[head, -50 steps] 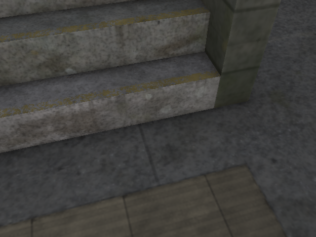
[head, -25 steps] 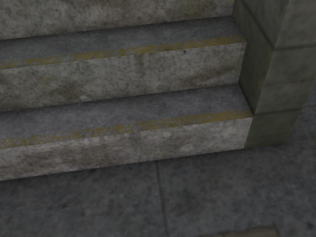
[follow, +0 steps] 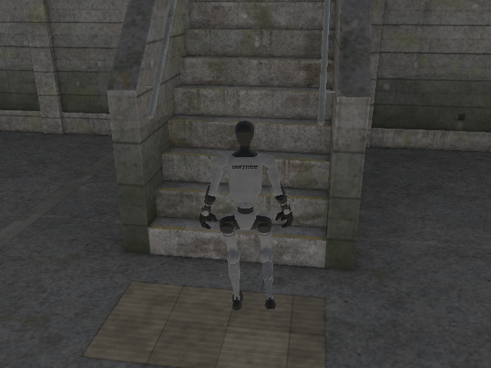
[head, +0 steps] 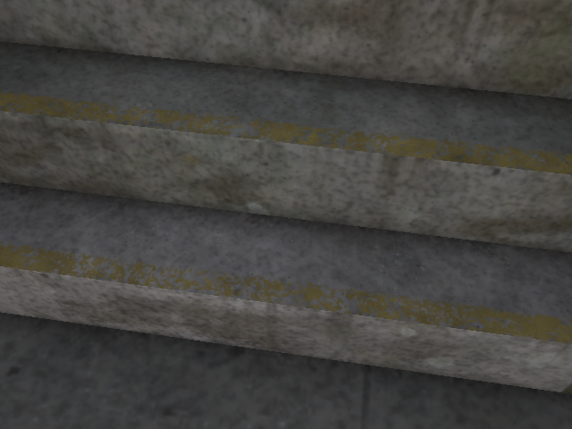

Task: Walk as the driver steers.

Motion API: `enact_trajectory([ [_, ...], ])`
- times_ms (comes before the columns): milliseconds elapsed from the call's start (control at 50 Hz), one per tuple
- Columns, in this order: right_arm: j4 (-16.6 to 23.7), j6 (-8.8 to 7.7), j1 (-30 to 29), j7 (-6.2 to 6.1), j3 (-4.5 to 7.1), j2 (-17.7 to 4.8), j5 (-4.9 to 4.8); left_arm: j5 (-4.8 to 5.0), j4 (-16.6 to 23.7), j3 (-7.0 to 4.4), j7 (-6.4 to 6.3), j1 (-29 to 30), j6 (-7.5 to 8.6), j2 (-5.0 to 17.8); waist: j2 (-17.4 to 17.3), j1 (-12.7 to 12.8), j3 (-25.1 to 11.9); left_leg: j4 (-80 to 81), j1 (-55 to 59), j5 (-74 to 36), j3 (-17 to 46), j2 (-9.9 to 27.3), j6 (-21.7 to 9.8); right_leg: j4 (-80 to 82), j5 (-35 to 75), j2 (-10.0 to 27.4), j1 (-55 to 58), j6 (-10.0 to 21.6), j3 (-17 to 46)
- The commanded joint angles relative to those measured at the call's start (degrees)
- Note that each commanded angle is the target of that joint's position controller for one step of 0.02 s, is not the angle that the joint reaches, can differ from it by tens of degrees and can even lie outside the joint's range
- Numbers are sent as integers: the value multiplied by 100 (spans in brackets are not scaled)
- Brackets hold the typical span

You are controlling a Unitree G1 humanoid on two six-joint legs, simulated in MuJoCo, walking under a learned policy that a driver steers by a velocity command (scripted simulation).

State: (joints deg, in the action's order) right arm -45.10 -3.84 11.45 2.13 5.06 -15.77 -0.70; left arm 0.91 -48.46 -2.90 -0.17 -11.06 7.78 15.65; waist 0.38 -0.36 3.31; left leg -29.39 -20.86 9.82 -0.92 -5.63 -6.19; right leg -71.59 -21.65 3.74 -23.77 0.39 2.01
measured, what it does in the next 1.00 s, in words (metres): walks ahead: right foot, then left foot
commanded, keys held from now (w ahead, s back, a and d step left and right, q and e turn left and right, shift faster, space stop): w+q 0.26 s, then w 0.66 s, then e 0.08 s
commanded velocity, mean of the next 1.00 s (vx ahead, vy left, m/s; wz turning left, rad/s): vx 0.49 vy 0.00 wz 0.28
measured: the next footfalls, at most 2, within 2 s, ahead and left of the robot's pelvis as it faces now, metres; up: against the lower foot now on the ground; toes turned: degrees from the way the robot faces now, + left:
right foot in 0.34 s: +0.37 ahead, -0.11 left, +0.00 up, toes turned +14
left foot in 0.74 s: +0.39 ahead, +0.14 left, +0.00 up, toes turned +14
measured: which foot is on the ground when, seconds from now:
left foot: down 0.00-0.36, up 0.38-0.72, down 0.74-1.00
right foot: up 0.00-0.32, down 0.34-0.76, up 0.78-0.98, down 1.00-1.00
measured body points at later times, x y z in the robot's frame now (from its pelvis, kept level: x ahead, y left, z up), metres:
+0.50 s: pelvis +0.26 -0.03 +0.01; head +0.28 -0.03 +0.46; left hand +0.30 +0.26 -0.10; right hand +0.46 -0.25 -0.10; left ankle +0.18 +0.08 -0.65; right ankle +0.33 -0.12 -0.73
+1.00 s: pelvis +0.37 +0.04 +0.01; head +0.37 +0.04 +0.46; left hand +0.45 +0.30 -0.10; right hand +0.60 -0.13 -0.09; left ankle +0.35 +0.13 -0.73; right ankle +0.41 -0.10 -0.73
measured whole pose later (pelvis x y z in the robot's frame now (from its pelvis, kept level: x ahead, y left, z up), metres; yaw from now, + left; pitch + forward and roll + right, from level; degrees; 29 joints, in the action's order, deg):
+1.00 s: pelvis +0.37 +0.04 +0.01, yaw +14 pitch +0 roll +2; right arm -42.0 -2.1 7.2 1.2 -0.9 -10.7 1.6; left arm -2.0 -45.0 2.4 -0.7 -11.5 4.1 12.5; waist 2.0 0.6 -1.6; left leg -22.2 -11.1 11.5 -1.2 -4.0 -2.6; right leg -29.5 -12.6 4.6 -14.4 -3.5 0.3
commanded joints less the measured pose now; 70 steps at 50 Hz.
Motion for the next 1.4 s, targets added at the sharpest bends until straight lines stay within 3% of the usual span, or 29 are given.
enact_trajectory([
  [20, 473, -94, -110, -73, 95, -594, -27, -161, 480, -193, -26, -97, 11, 693, 40, 208, -671, 1654, 1225, -1509, 2185, 1573, -1152, 549, 421, 390, -1142, -93, 271],
  [160, 425, -89, 349, -264, 164, -916, -57, -198, 936, -53, -79, 1114, -98, 307, -423, -168, -485, 1481, 517, -1800, 1264, 875, -651, 3497, 2384, -212, -558, -396, -77],
  [240, 395, -48, 588, -284, 152, -835, -68, -90, 1182, -57, -65, 1604, -53, 510, -675, -339, -500, 1036, 977, -1355, 1856, 1087, -467, 4308, 2429, -427, -392, -325, 86],
  [280, 436, 12, 513, -359, 140, -767, -36, -125, 1067, -67, -23, 1195, 7, 612, -791, -175, -750, 568, 1327, -1282, 2224, 1324, -395, 4346, 2196, -407, -13, -193, 157],
  [320, 541, 31, 298, -380, 44, -569, 19, -232, 822, -167, -15, 319, 99, 789, -826, 287, -1107, -380, 1349, -2296, 2081, 971, -206, 4835, 2102, -435, 1059, 131, -60],
  [340, 688, -4, 144, -333, -74, -325, 90, -350, 825, -211, -57, -192, 142, 1010, -602, 570, -1637, -1371, 899, -1969, 1898, 758, -15, 4749, 2348, 273, 2161, 530, 506],
  [360, 688, -102, 883, -305, -182, -45, 70, -441, 741, -327, -78, -766, 117, 1451, 715, 335, -2197, -2984, -797, 254, 1360, 60, 381, 4744, 2850, 1488, 4030, 1438, 2384],
  [380, 613, -149, 1125, -290, -177, -310, -90, -251, 411, -402, -40, -1167, 56, 1400, 1666, 382, -2154, -4078, -2100, 2438, 1116, -15, 484, 5300, 1518, 2119, 4327, 1948, 3968],
  [400, 582, -131, 751, -289, -90, -773, -141, -180, 550, -262, -35, -906, 58, 883, 889, 441, -1500, -4597, -2400, 2033, 1330, 333, 444, 5508, 457, 1902, 3653, 1709, 3607],
  [440, 796, -61, -148, -317, -116, -760, 121, -244, 714, -108, -37, -232, -1, 538, 160, 310, -674, -4333, -2146, 1259, 993, 698, 413, 5846, 1017, 1410, 2174, 1321, 2320],
  [460, 854, -43, -219, -316, -126, -639, 196, -250, 695, -73, -49, -94, -8, 482, 127, 139, -556, -3949, -1827, 1071, 960, 864, 409, 5940, 1713, 1229, 1726, 1211, 1907],
  [520, 834, -24, -46, -356, -300, -136, 156, -245, 645, -64, -14, 11, 4, 545, 352, -76, -690, -2675, -795, 975, 388, 812, 595, 5875, 4044, 748, 959, 1131, 645],
  [560, 890, -29, -236, -342, -388, 9, 187, -181, 639, -112, -7, 15, -24, 724, 439, -43, -880, -1792, -232, 593, 206, 760, 692, 5857, 4221, 663, 794, 1129, 321],
  [660, 1058, -39, -872, -339, -360, -252, 33, -64, 584, -128, -33, -293, -147, 808, 769, 227, -874, -542, -10, 40, 178, 676, 648, 5810, 2790, 847, 1312, 985, 606],
  [720, 1004, -33, -756, -314, -338, -258, 166, -137, 708, 68, -42, -76, -192, 425, 615, -30, -1123, 738, 1205, -673, 127, 592, 462, 5172, 3289, 540, 1332, 603, 451],
  [740, 1024, -24, -580, -343, -284, -503, 232, -166, 754, 129, -54, -105, -156, 334, 453, -108, -1393, 698, 1918, -1716, 535, 972, 332, 4692, 3205, 314, 1099, 355, 292],
  [760, 1006, 18, -317, -341, -247, -781, 335, -247, 805, 208, -54, -351, -98, 186, -324, -11, -1599, 387, 2829, -3496, 1285, 1608, -31, 3931, 1944, -39, 205, 104, 37],
  [780, 839, 86, -273, -312, -266, -590, 342, -167, 739, 332, -83, -767, -81, -73, -1319, 131, -1788, 652, 2873, -3057, 1841, 2117, -598, 3742, 375, 5, -166, -78, -26],
  [820, 857, 75, -335, -209, -359, -194, 231, -139, 797, 294, -119, -217, -190, 306, -903, -70, -1218, 1253, 2356, -1317, 2226, 2115, -740, 3215, -731, 85, -489, -324, 6],
  [860, 784, 38, -492, -200, -264, -537, 119, -207, 723, 291, -152, -395, -338, 376, -772, 54, -798, 1699, 1474, -384, 2070, 2026, -716, 2647, -790, 75, -99, -492, -84],
  [960, 849, 105, -1281, -78, -560, 196, 277, -320, 499, 506, -67, -380, -334, -193, -761, 429, -615, 1178, 763, -2539, 527, 1219, -233, 4427, 936, -14, 1366, -410, -355],
  [1020, 601, 35, -673, -88, -451, -191, 189, -196, 542, 417, 21, -177, -335, 449, 83, 27, -896, 520, 1505, -1813, 447, 1008, 225, 4814, 2768, 278, 1253, -138, 130],
  [1040, 628, 43, -452, -118, -451, -211, 237, -93, 572, 314, 17, 142, -384, 778, 733, -286, -683, 598, 1404, -1305, 338, 893, 350, 4600, 2516, 280, 1036, 69, 266],
  [1080, 688, 62, -835, -185, -413, -470, 178, -89, 801, 316, -23, 540, -482, 478, 395, -106, -701, 349, 1363, -1550, 154, 870, 465, 4429, 2334, 175, 927, 181, 414],
  [1140, 810, 254, -819, -317, -372, -497, 115, -80, 908, 247, -37, 383, -485, 479, -34, -68, -1061, 25, 1455, -2426, 46, 1024, 384, 3844, 2574, 58, 808, 202, 451],
  [1260, 1106, 665, -854, -591, -248, -481, 180, -120, 1194, 86, 21, 305, -622, 582, 57, -32, -1240, -470, 1247, -2037, -88, 1298, 213, 3351, 2349, 65, 203, 305, 885],
  [1320, 1214, 713, -988, -650, -260, -322, 188, -234, 1377, -36, -31, 117, -704, 918, 816, 106, -1162, -1535, 370, -284, -438, 818, 650, 4012, 3140, 602, 511, 900, 2165],
  [1360, 1259, 718, -1100, -645, -283, -221, 98, -389, 1445, -119, -92, -141, -678, 1105, 1550, 356, -1214, -3252, -851, 2798, 159, 229, 1081, 4832, 4204, 1301, 1320, 1725, 3459],
  [1400, 1145, 698, -633, -606, -203, -459, 69, -294, 1546, -214, -124, 243, -632, 1203, 801, 61, -1186, -4223, -1206, 2734, 751, 301, 1269, 4577, 4326, 1252, 1317, 1610, 3189],
])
